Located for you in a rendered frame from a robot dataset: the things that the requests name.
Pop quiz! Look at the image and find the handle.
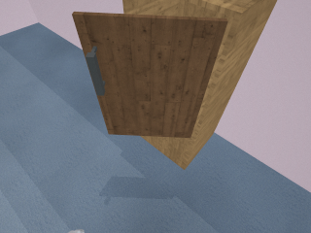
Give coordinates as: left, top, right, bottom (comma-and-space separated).
86, 46, 105, 96

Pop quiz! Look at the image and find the cupboard door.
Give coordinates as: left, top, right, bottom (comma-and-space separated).
72, 12, 228, 138

